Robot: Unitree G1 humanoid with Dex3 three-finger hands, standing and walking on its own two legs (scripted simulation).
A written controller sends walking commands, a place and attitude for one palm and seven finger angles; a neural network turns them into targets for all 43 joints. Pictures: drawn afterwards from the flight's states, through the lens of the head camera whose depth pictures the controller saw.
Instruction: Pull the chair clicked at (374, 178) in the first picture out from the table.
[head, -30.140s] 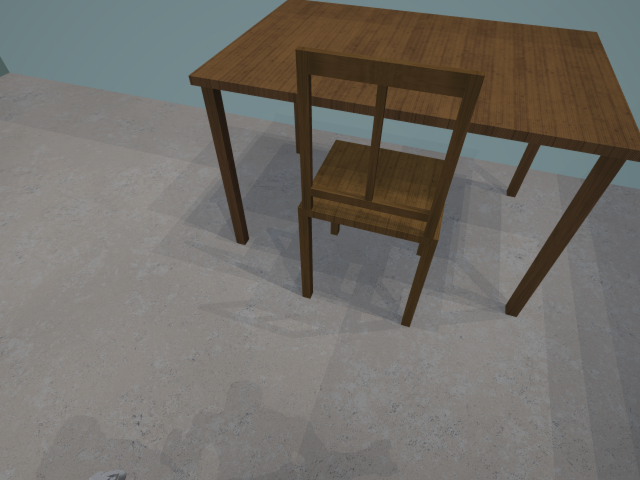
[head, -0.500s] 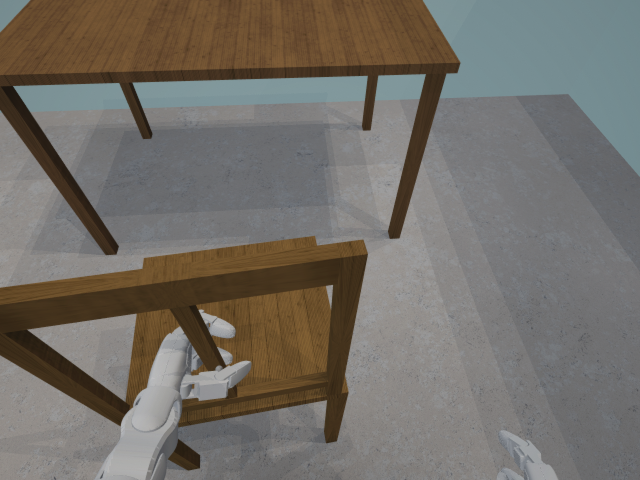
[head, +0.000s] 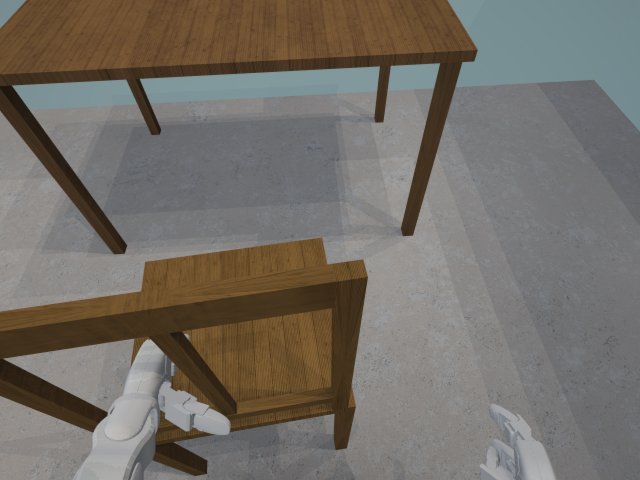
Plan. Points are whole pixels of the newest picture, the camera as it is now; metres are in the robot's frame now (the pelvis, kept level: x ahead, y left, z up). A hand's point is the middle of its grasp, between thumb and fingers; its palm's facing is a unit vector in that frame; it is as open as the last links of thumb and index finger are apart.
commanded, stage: draw the fingers out of the gap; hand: left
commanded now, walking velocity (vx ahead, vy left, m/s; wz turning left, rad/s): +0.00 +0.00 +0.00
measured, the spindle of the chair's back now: (204, 378) +0.25 +0.16 -0.03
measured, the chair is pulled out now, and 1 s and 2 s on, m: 0.57 0.57 0.57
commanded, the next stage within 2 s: draw the hand back to the body in 0.86 s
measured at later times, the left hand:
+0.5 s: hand (181, 451) +0.17 +0.17 -0.04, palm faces -0.03 -0.99 -0.16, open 17.5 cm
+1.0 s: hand out of the picture +0.12 +0.16 -0.03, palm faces +0.00 -0.99 -0.17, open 17.5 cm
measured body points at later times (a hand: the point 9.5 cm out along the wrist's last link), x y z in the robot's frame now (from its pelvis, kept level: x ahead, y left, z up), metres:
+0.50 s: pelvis -0.02 +0.01 -0.01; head +0.01 +0.00 +0.44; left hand +0.17 +0.22 -0.02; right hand +0.15 -0.23 -0.09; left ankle -0.02 +0.15 -0.71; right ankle -0.04 -0.13 -0.71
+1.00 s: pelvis -0.02 +0.01 -0.02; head +0.00 +0.00 +0.43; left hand +0.12 +0.21 -0.02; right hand +0.15 -0.23 -0.09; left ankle -0.02 +0.15 -0.71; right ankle -0.04 -0.13 -0.71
